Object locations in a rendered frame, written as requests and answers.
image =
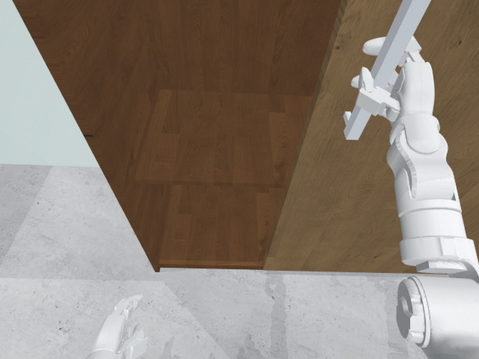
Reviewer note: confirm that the robot left hand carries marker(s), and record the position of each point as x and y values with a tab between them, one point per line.
114	333

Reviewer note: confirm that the robot right forearm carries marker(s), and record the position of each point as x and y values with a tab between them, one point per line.
434	237

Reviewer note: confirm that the robot right hand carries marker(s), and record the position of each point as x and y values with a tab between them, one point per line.
413	89

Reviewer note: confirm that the wardrobe door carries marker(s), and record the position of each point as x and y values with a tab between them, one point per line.
339	209

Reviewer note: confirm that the handle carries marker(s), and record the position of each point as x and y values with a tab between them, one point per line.
400	33

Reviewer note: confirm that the right robot upper arm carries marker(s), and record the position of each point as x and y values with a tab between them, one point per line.
440	315

